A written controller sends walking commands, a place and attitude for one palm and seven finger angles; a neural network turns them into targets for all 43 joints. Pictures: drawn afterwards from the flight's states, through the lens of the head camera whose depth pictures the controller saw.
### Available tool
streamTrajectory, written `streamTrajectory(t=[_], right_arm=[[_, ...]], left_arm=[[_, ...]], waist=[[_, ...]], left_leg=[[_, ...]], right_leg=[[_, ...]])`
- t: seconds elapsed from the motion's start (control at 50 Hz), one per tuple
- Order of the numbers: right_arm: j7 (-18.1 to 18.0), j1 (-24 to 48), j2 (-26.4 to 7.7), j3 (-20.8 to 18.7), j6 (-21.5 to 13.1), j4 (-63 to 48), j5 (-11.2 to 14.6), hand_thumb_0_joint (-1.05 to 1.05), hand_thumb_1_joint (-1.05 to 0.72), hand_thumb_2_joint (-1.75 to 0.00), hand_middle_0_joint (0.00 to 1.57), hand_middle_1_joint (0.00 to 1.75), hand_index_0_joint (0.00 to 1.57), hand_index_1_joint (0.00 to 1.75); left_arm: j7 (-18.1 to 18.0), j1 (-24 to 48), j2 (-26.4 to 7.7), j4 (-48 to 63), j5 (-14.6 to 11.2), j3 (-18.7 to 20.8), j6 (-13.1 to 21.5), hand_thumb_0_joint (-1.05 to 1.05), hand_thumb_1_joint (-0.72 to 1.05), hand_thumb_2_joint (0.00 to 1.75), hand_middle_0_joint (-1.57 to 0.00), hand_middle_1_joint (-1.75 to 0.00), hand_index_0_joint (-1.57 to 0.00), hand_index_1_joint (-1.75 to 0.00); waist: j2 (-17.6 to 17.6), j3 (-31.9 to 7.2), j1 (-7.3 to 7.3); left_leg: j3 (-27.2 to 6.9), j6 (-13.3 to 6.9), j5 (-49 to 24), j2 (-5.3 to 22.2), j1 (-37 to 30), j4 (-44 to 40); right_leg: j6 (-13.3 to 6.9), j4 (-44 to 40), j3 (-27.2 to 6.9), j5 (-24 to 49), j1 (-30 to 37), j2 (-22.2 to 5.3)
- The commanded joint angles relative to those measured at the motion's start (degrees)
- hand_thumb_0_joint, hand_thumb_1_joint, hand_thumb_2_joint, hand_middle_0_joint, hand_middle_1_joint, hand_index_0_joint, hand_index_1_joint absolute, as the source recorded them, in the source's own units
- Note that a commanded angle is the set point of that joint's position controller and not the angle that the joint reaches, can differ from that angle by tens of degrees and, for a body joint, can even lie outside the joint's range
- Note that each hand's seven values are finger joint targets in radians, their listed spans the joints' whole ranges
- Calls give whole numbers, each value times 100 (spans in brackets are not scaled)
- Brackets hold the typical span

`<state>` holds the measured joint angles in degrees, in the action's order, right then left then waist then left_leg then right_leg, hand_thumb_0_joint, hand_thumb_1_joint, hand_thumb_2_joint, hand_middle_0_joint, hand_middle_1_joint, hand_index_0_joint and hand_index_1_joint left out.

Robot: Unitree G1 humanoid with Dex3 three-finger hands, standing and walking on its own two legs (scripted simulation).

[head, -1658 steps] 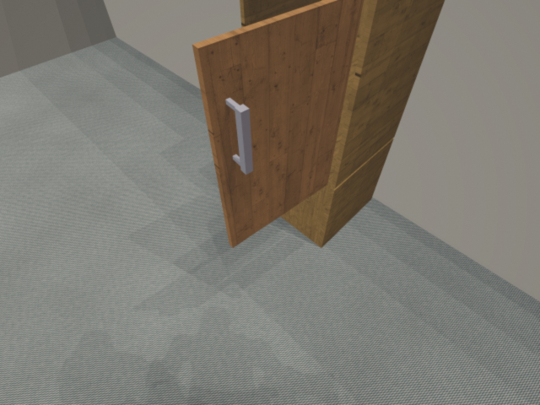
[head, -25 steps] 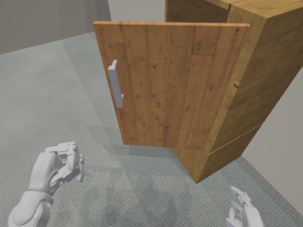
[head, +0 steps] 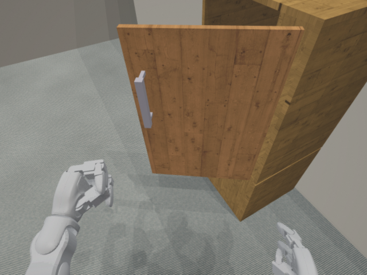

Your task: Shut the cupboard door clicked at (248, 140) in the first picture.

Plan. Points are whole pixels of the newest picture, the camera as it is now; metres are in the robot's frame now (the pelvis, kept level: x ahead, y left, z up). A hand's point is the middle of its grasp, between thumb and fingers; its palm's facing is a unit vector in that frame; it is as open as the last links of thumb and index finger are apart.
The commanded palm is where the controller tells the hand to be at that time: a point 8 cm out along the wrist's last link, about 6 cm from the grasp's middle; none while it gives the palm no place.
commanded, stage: bring the fist close to the handle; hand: left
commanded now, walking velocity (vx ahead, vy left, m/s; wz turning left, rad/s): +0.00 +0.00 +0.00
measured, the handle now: (145, 100) +0.53 +0.15 +0.10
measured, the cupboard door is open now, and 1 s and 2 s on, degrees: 55 55 48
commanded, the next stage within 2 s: push the door shut along its arc in 1.20 s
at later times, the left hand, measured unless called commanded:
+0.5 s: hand (140, 144) +0.37 +0.13 +0.09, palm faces -0.05 -1.00 -0.02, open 3.1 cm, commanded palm +0.35 +0.18 +0.10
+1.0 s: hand (153, 122) +0.44 +0.11 +0.09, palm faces -0.02 -1.00 +0.00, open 3.1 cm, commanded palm +0.41 +0.17 +0.10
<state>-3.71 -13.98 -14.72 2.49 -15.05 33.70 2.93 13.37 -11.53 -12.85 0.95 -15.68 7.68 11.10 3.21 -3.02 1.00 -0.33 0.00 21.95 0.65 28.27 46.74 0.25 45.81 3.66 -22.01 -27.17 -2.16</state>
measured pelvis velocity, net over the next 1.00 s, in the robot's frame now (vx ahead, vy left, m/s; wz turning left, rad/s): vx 0.01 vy -0.01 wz -0.06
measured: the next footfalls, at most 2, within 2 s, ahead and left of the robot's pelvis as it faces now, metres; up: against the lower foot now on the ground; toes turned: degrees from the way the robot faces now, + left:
none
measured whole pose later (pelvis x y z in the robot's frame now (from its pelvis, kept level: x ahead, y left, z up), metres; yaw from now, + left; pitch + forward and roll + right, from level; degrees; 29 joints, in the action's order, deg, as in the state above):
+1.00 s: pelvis +0.01 -0.01 +0.00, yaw -3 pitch +10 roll +0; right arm -0.4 -18.6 -14.6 0.0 -2.9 37.5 2.0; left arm 5.0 32.0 -12.8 -45.1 -9.0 12.6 16.2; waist 1.6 -4.2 -3.7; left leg 2.7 0.5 21.5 2.0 32.4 44.4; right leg -0.2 45.2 0.6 -21.2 -33.6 -0.7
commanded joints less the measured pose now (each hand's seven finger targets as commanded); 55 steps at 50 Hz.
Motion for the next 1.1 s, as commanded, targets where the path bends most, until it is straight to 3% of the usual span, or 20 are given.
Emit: streamTrajectory(t=[0.0,0.12,0.2,0.28,0.32,0.36,0.42,0.44,0.48,0.52,0.56,0.62,0.7,0.74,0.78,0.82,0.86,0.9,0.96,1.08], right_arm=[[-76,427,-639,-287,-322,-798,43,0,-90,-90,20,30,20,30],[-13,426,-624,-275,-155,-732,9,0,-90,-90,20,30,20,30],[38,409,-611,-299,-70,-718,18,0,-90,-90,20,30,20,30],[62,279,-646,-336,28,-617,17,0,-90,-90,20,30,20,30],[54,210,-690,-364,106,-535,1,0,-90,-90,20,30,20,30],[86,188,-644,-375,146,-561,0,0,-90,-90,20,30,20,30],[100,94,-676,-403,275,-466,-19,0,-90,-90,20,30,20,30],[126,78,-635,-400,294,-489,-19,0,-90,-90,20,30,20,30],[143,43,-644,-421,348,-450,-16,0,-90,-90,20,30,20,30],[138,-12,-693,-433,447,-365,-21,0,-90,-90,20,30,20,30],[164,-33,-649,-443,500,-380,-19,0,-90,-90,20,30,20,30],[168,-135,-697,-457,604,-302,-40,0,-90,-90,20,30,20,30],[187,-250,-669,-470,698,-213,-34,0,-90,-90,20,30,20,30],[185,-337,-700,-482,756,-159,-44,0,-90,-90,20,30,20,30],[197,-381,-674,-500,785,-121,-47,0,-90,-90,20,30,20,30],[215,-477,-727,-532,837,-140,-81,0,-90,-90,20,30,20,30],[257,-517,-699,-525,880,-231,-84,0,-90,-90,20,30,20,30],[265,-554,-724,-541,945,-256,-77,0,-90,-90,20,30,20,30],[274,-555,-700,-541,1010,-307,-58,0,-90,-90,20,30,20,30],[231,-571,-693,-574,1023,-282,-40,0,-90,-90,20,30,20,30]], left_arm=[[-175,1721,-791,827,58,317,281,0,90,90,-130,-150,-130,-150],[-419,2377,-864,152,142,488,158,0,90,90,-130,-150,-130,-150],[-470,3078,-669,-117,207,265,215,0,90,90,-130,-150,-130,-150],[-535,3571,-582,-574,267,166,260,0,90,90,-130,-150,-130,-150],[-605,3847,-839,-808,334,358,291,0,90,90,-130,-150,-130,-150],[-626,4136,-532,-822,353,102,327,0,90,90,-130,-150,-130,-150],[-760,4351,-811,-1105,433,350,380,0,90,90,-130,-150,-130,-150],[-768,4515,-559,-1071,439,121,404,0,90,90,-130,-150,-130,-150],[-835,4654,-524,-1342,442,144,421,0,90,90,-130,-150,-130,-150],[-904,4866,-845,-1694,513,393,441,0,90,90,-130,-150,-130,-150],[-926,5144,-624,-1795,507,255,489,0,90,90,-130,-150,-130,-150],[-970,5477,-862,-2176,567,440,555,0,90,90,-130,-150,-130,-150],[-953,6213,-639,-2658,574,240,677,0,90,90,-130,-150,-130,-150],[-970,6409,-872,-3056,601,456,724,0,90,90,-130,-150,-130,-150],[-956,6842,-709,-3270,630,327,794,0,90,90,-130,-150,-130,-150],[-971,6586,-1074,-3400,648,709,879,0,90,90,-130,-150,-130,-150],[-911,6272,-1021,-3467,623,747,908,0,90,90,-130,-150,-130,-150],[-862,6200,-1152,-3486,614,853,925,0,90,90,-130,-150,-130,-150],[-790,6375,-956,-3379,621,634,925,0,90,90,-130,-150,-130,-150],[-796,6563,-956,-2990,563,607,1060,0,90,90,-130,-150,-130,-150]], waist=[[-294,-707,-178],[-382,-962,-67],[-238,-1117,-129],[-449,-1224,-204],[-497,-1289,-199],[-375,-1480,-232],[-349,-1609,-193],[-276,-1706,-246],[-423,-1662,-263],[-478,-1545,-260],[-408,-1688,-283],[-473,-1751,-301],[-550,-1795,-469],[-606,-1796,-466],[-417,-1924,-539],[-407,-2189,-367],[-535,-2373,-285],[-713,-2281,-307],[-438,-2056,-388],[-394,-2209,-424]], left_leg=[[-81,-104,-275,-91,-390,-944],[-18,-79,-663,-91,-447,-1010],[53,-61,-806,-93,-550,-988],[50,-64,-954,-66,-626,-972],[60,-66,-1023,-57,-593,-941],[86,-62,-1210,-66,-733,-933],[95,-55,-1496,-46,-763,-890],[111,-53,-1577,-51,-833,-886],[119,-45,-1574,-40,-807,-871],[128,-55,-1484,-34,-675,-866],[156,-52,-1530,-47,-724,-851],[157,-60,-1606,-48,-636,-811],[178,-67,-1524,-59,-561,-724],[179,-80,-1426,-70,-423,-688],[198,-85,-1406,-82,-468,-611],[195,-92,-1555,-90,-446,-594],[230,-87,-1762,-101,-379,-610],[281,-99,-1754,-97,-236,-612],[301,-116,-1635,-92,-274,-628],[250,-124,-1564,-67,-514,-651]], right_leg=[[-48,-940,-119,195,96,199],[-79,-928,-128,622,420,186],[-78,-884,-149,854,407,182],[-73,-860,-129,1068,391,207],[-73,-860,-169,1142,456,197],[-74,-806,-157,1390,480,193],[-89,-750,-165,1698,575,200],[-83,-721,-158,1814,581,193],[-76,-725,-143,1841,530,213],[-76,-756,-174,1757,503,216],[-76,-737,-189,1858,519,209],[-80,-714,-215,1995,582,209],[-59,-679,-231,2011,422,228],[-54,-687,-279,1948,415,229],[-60,-654,-293,1936,280,236],[-87,-594,-309,2085,506,247],[-89,-527,-305,2404,745,246],[-58,-550,-330,2510,806,241],[-56,-614,-338,2390,597,262],[-82,-655,-298,2171,540,312]])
